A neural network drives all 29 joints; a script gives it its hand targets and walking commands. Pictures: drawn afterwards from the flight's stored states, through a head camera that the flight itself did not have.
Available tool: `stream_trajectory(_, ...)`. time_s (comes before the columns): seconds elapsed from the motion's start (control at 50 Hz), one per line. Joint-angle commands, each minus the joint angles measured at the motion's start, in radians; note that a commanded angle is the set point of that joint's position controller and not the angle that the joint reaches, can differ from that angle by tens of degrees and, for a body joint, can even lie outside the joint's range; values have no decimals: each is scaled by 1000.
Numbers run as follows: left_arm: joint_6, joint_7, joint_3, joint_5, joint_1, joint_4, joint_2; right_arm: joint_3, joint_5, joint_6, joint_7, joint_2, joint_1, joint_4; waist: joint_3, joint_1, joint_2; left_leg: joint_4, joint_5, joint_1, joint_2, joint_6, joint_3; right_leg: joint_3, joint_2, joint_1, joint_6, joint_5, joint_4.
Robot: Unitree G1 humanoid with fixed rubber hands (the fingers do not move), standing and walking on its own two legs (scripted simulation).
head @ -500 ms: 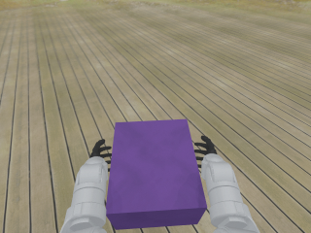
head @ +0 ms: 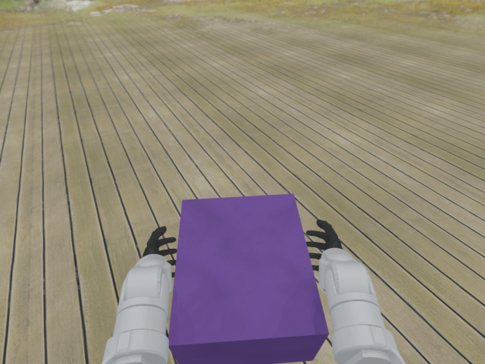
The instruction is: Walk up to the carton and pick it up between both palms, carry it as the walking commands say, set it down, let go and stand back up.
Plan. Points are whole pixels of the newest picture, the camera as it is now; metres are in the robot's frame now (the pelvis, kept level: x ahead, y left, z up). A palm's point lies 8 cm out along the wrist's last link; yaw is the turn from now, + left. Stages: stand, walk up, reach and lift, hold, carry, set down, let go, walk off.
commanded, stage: hold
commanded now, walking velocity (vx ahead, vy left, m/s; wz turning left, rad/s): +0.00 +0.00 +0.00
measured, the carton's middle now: (243, 275) +0.31 +0.00 -0.03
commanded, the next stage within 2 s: carry in 0.38 s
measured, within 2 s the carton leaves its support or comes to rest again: neither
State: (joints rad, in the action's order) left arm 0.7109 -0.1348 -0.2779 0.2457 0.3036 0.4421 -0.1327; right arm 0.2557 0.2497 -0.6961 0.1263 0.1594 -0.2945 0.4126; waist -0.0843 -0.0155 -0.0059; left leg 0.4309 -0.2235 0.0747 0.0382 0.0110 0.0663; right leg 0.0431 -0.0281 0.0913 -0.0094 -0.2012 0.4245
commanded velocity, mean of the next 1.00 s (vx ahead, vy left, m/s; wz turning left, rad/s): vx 0.66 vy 0.00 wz -0.66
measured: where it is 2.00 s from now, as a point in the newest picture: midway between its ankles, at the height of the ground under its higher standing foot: (355, 302)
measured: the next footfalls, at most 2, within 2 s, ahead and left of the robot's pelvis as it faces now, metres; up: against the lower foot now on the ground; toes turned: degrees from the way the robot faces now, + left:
right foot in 1.08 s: +0.20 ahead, -0.19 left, +0.00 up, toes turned -36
left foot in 1.30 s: +0.49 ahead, -0.13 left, +0.00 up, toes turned -38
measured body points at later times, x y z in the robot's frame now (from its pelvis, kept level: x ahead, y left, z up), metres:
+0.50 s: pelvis +0.00 +0.00 -0.01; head -0.09 +0.01 +0.43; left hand +0.30 +0.16 +0.05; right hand +0.30 -0.16 +0.06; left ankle +0.02 +0.11 -0.74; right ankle +0.03 -0.11 -0.74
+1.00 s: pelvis +0.15 -0.07 -0.02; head +0.13 -0.04 +0.43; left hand +0.49 -0.06 +0.05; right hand +0.33 -0.34 +0.06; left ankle +0.06 +0.09 -0.74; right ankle +0.09 -0.13 -0.71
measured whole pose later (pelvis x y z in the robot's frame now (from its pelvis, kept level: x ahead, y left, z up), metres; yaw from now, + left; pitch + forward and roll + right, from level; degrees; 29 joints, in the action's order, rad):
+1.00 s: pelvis +0.15 -0.07 -0.02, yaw -27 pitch +7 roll -2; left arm 1.24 -0.22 -0.18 0.07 0.33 -0.03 -0.07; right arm 0.14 0.06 -1.22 0.32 0.16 -0.28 -0.11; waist -0.21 -0.03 0.00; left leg 0.50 -0.48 0.12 -0.13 -0.04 -0.26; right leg -0.12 -0.03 0.52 -0.05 -0.40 0.88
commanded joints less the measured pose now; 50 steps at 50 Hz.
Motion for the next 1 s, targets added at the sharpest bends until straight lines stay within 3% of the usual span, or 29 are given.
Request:
stream_trajectory(0.0, -37, 456, 543, -283, 650, -62, -1013, -501, -278, 30, -461, 963, -642, -36, -194, 2, 32, -116, 72, 42, 17, -12, 32, 28, -29, -64, -14, 114, -71)
stream_trajectory(0.06, -40, 453, 555, -291, 680, -79, -1022, -497, -275, 29, -467, 963, -631, -19, -185, -10, 46, -121, 58, 52, 13, -12, 34, 27, -30, -65, -16, 104, -67)
stream_trajectory(0.34, -50, 460, 542, -284, 693, -53, -1023, -502, -277, 38, -469, 979, -671, -20, -191, 7, 15, -105, 18, 61, 11, -3, 30, 32, -25, -44, -15, 60, -62)
stream_trajectory(0.36, -42, 452, 611, -294, 741, -123, -1029, -578, -289, 37, -449, 976, -743, -81, -192, 37, -57, -44, -174, 174, -107, 30, 45, 106, 138, 87, -59, -170, -72)
stream_trajectory(0.38, -33, 449, 602, -291, 721, -118, -1031, -570, -293, 29, -442, 976, -755, -91, -195, 39, -69, -1, -417, 199, -83, 44, 32, 193, 149, 159, -95, -468, -104)
stream_trajectory(0.42, -12, 444, 646, -333, 768, -192, -1042, -598, -336, 13, -432, 982, -806, -179, -167, 24, -72, 94, -351, 233, -46, 16, -47, 290, 210, 272, -113, -535, -157)
stream_trajectory(0.46, 38, 428, 705, -388, 789, -263, -1017, -624, -361, -42, -409, 988, -725, -188, -218, 5, -60, 57, -259, 62, -74, 20, -47, 230, 177, 409, -75, -442, -111)
stream_trajectory(0.48, 74, 418, 715, -398, 800, -261, -1010, -614, -373, -66, -402, 950, -703, -190, -234, -20, 10, -58, -311, -79, -103, 43, 5, 134, 106, 553, -24, -376, -23)
stream_trajectory(0.5, 107, 411, 728, -417, 802, -289, -999, -625, -384, -96, -389, 930, -662, -204, -232, -39, 162, -225, -494, -194, -268, 92, 249, -15, -14, 712, 34, -291, 212)
stream_trajectory(0.52, 142, 408, 741, -434, 753, -309, -1001, -644, -387, -124, -371, 917, -617, -234, -250, -9, 250, -325, -599, -141, -466, 166, 461, -42, 42, 719, 30, -219, 455)
stream_trajectory(0.54, 178, 407, 765, -480, 764, -348, -1014, -692, -404, -157, -349, 931, -628, -307, -237, 7, 136, -315, -554, -52, -509, 191, 460, -41, 99, 668, 33, -161, 513)
stream_trajectory(0.56, 211, 410, 782, -525, 778, -350, -1024, -709, -408, -188, -333, 920, -629, -343, -233, 8, 71, -305, -486, 14, -489, 175, 390, -29, 111, 620, 28, -142, 487)
stream_trajectory(0.58, 241, 413, 798, -560, 793, -364, -1029, -722, -419, -215, -324, 910, -648, -390, -228, 8, 69, -288, -391, 74, -460, 140, 267, -17, 127, 545, 10, -127, 399)
stream_trajectory(0.62, 296, 409, 792, -593, 774, -366, -1014, -723, -440, -264, -313, 905, -638, -431, -217, 6, 160, -259, -297, 158, -374, 87, 20, -62, 94, 392, -22, -83, 215)
stream_trajectory(0.66, 335, 401, 794, -619, 762, -396, -1010, -724, -478, -302, -309, 899, -654, -475, -231, 8, 182, -199, -314, 219, -335, 58, -76, -128, 46, 239, -34, -18, 121)
stream_trajectory(0.7, 376, 388, 770, -636, 700, -395, -1007, -723, -506, -350, -301, 884, -661, -510, -264, 21, 23, 16, -273, 276, -252, 12, -191, -77, 63, 77, -50, -32, 31)
stream_trajectory(0.72, 396, 378, 759, -636, 682, -405, -1000, -721, -515, -379, -300, 888, -642, -516, -288, 33, -97, 203, -161, 378, -174, -41, -276, 133, 181, -27, -110, -151, -54)
stream_trajectory(0.74, 409, 366, 741, -609, 623, -397, -1001, -741, -551, -405, -304, 906, -697, -579, -314, 46, -233, 343, -149, 505, -86, -83, -271, 430, 278, -126, -209, -161, -120)
stream_trajectory(0.76, 423, 345, 729, -594, 640, -444, -1001, -756, -588, -429, -309, 911, -761, -625, -267, 51, -218, 295, -255, 614, -56, -92, -223, 515, 291, -165, -263, -32, -132)
stream_trajectory(0.8, 457, 313, 723, -580, 685, -511, -986, -736, -620, -473, -327, 924, -777, -594, -292, 47, -115, 170, -253, 556, -70, -102, -164, 460, 287, -135, -273, 40, -84)
stream_trajectory(0.82, 468, 301, 724, -577, 707, -552, -983, -733, -634, -492, -330, 950, -752, -569, -336, 27, -86, -14, -143, 347, -72, -87, -165, 354, 244, -7, -229, 6, -45)
stream_trajectory(0.84, 480, 297, 721, -565, 703, -567, -967, -730, -635, -503, -330, 962, -697, -540, -376, -5, -40, -129, -10, -12, -115, -59, -153, 179, 158, 265, -149, -75, 53)
stream_trajectory(0.86, 493, 294, 754, -586, 750, -611, -983, -709, -629, -503, -327, 949, -628, -502, -378, -41, 253, -223, -79, -309, -303, -18, 65, -52, 8, 585, -65, -161, 355)
stream_trajectory(0.88, 505, 302, 779, -611, 787, -621, -1001, -692, -609, -497, -322, 928, -611, -501, -330, -26, 391, -136, 134, -503, -533, 102, 324, -117, -11, 887, -31, -286, 443)
stream_trajectory(0.9, 504, 300, 792, -629, 826, -652, -993, -702, -620, -502, -310, 927, -627, -554, -315, -30, 282, -72, 345, -563, -585, 141, 301, -104, 60, 956, -40, -279, 499)
stream_trajectory(0.92, 504, 295, 803, -645, 817, -675, -997, -706, -621, -511, -305, 920, -622, -597, -313, -40, 169, -51, 498, -590, -574, 123, 231, -129, 48, 983, -37, -273, 543)
stream_trajectory(0.94, 509, 296, 798, -650, 802, -663, -997, -708, -618, -515, -300, 912, -635, -625, -288, -41, 100, -56, 508, -534, -552, 93, 143, -126, 70, 938, -43, -231, 502)
stream_trajectory(0.96, 516, 293, 784, -634, 731, -641, -1002, -720, -617, -520, -297, 904, -650, -678, -276, -28, 98, -31, 659, -472, -505, 54, 26, -146, 65, 849, -49, -184, 435)
stream_trajectory(0.98, 522, 290, 775, -629, 697, -628, -1010, -727, -624, -524, -296, 910, -679, -711, -305, 1, 158, 23, 860, -349, -429, 5, -144, -197, 22, 621, -68, -150, 319)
